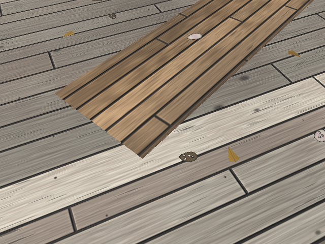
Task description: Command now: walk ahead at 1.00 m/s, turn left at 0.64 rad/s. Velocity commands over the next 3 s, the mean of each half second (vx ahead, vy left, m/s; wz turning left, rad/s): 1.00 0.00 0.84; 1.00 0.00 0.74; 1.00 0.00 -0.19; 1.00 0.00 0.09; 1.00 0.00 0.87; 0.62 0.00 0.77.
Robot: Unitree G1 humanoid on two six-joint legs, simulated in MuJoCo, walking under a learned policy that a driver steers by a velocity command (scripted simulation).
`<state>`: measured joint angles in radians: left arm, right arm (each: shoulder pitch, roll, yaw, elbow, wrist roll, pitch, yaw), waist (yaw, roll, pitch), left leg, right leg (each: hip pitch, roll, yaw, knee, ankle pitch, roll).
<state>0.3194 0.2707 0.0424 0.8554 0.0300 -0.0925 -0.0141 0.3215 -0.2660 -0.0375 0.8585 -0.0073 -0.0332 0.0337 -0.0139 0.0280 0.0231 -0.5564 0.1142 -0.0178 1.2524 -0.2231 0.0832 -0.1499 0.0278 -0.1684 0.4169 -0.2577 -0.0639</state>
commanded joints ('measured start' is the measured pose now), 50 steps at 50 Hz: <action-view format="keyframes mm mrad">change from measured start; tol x32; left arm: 1 -6 65 17 -34 -20 -46 1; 30 -476 60 -55 -375 1 22 -4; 36 278 289 45 -207 26 2 67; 50 94 150 19 -52 -11 -42 -6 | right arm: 1 -31 -11 -10 -72 -10 25 21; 8 -246 -35 5 -161 -8 9 57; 13 345 -217 -81 -3 1 23 5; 50 -386 -88 37 -328 -33 -14 62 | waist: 1 -16 -104 76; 12 -270 -149 -140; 15 -58 291 -207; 18 -11 -142 -21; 35 212 23 -276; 37 57 -521 -475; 40 64 -43 -117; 50 24 -70 102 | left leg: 1 -175 59 -7 -28 107 -5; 12 458 -201 197 -497 110 154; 15 923 75 -652 -796 42 440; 17 748 137 -805 -1055 -267 373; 23 202 -87 -394 -1099 98 267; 34 453 -120 -397 -630 792 71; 35 321 -156 -363 -373 690 56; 36 125 -223 -271 -28 -71 66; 38 -211 -174 -139 194 -161 44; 50 -66 -93 18 -461 218 0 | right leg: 1 10 -262 123 -308 191 -21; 8 120 -210 -146 -281 889 39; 12 164 -280 -100 348 1379 33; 15 -653 66 149 1349 -238 90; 30 -390 -53 168 189 340 104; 35 326 -70 240 138 54 48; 37 612 -530 1144 -153 -517 -80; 50 -69 -222 153 -421 255 -57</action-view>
